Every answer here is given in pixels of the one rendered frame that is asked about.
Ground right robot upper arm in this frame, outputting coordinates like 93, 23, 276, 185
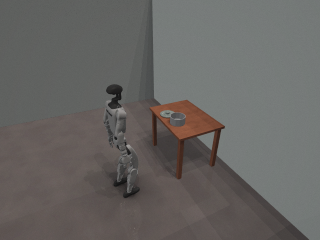
115, 109, 127, 138

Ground pot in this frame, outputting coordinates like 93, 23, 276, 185
170, 112, 186, 127

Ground lid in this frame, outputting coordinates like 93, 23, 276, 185
160, 110, 174, 118

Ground robot left forearm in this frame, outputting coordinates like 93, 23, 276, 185
103, 122, 114, 137

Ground robot left foot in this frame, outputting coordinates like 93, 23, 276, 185
113, 177, 127, 187

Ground robot torso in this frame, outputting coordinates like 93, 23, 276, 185
106, 103, 127, 149

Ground robot right forearm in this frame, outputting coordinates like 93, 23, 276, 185
116, 133, 128, 157

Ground table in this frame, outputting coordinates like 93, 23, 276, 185
149, 100, 225, 180

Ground left robot hand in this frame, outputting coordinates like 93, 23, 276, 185
107, 135, 114, 148

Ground right robot hand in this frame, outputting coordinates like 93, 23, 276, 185
122, 155, 132, 169

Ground left robot upper arm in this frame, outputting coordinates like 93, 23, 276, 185
103, 100, 111, 124

